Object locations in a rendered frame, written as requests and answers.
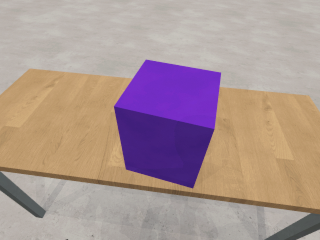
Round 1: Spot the carton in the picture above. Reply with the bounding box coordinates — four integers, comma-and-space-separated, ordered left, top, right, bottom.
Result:
114, 59, 221, 189

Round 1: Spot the table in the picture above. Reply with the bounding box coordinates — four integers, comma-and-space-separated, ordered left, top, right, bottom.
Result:
0, 68, 320, 240

